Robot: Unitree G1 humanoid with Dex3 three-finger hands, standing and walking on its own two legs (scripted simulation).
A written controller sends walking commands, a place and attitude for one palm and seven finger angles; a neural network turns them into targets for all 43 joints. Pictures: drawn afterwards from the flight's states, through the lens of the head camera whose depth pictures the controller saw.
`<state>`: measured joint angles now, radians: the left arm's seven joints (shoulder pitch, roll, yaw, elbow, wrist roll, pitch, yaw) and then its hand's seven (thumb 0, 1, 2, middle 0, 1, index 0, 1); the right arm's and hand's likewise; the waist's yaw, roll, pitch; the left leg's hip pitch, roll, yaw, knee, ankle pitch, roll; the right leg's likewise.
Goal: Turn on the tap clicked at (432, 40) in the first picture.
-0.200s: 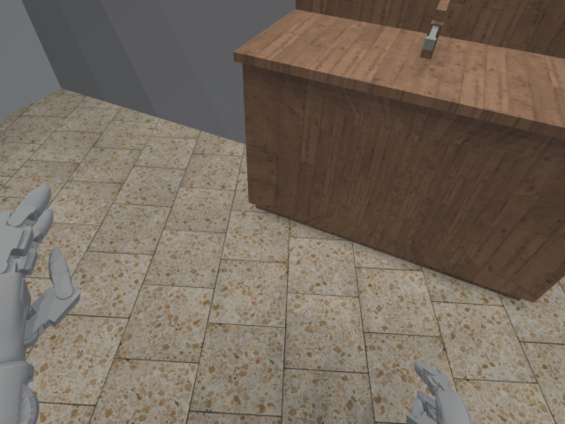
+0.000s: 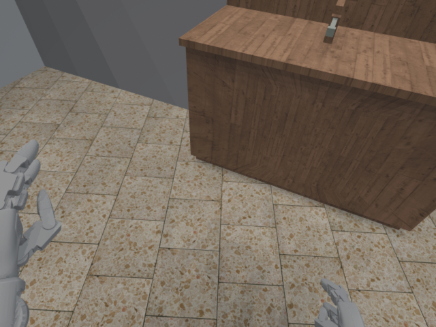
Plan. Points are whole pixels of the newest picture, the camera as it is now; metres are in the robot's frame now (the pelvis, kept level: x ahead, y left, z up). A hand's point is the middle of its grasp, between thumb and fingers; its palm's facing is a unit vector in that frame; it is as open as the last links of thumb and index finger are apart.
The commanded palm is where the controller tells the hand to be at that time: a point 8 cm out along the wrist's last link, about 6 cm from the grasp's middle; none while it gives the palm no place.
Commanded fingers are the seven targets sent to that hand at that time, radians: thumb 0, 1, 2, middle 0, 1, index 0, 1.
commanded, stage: stand and wait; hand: left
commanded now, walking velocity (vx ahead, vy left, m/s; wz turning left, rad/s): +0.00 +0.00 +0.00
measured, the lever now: (330, 31) +1.07 -0.34 +0.13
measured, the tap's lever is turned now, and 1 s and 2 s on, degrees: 0 0 0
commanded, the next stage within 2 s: look at it before walking up in 0.06 s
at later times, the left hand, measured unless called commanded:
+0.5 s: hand (62, 222) +0.22 +0.24 +0.15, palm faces +0.40 -0.84 -0.36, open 7.4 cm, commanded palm +0.18 +0.27 +0.18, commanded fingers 0.00 0.90 0.90 -0.20 -0.30 -0.20 -0.30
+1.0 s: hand (143, 142) +0.37 +0.16 +0.17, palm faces +0.23 -0.87 -0.45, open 7.4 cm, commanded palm +0.33 +0.21 +0.18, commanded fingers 0.00 0.90 0.90 -0.20 -0.30 -0.20 -0.30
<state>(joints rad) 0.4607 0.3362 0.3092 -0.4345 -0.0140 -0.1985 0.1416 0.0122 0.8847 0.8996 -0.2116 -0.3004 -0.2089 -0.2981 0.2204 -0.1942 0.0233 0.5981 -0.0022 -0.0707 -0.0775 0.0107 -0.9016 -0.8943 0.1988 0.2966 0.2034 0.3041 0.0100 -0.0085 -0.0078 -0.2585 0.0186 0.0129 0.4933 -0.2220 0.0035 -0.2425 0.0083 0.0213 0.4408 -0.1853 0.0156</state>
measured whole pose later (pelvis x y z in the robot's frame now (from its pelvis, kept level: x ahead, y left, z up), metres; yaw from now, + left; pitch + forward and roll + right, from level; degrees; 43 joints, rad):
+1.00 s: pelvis +0.12 -0.03 -0.01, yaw -11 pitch +1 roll +1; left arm 0.52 0.40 0.37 -0.54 -0.02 -0.24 0.15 0.01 0.88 0.90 -0.22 -0.30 -0.21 -0.30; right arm 0.27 -0.26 -0.02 0.60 -0.01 -0.04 -0.07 0.01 -0.90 -0.89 0.20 0.30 0.20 0.30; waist 0.00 -0.03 0.02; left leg -0.37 0.08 0.15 0.53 -0.22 0.00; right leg -0.15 0.04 0.01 0.53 -0.39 -0.05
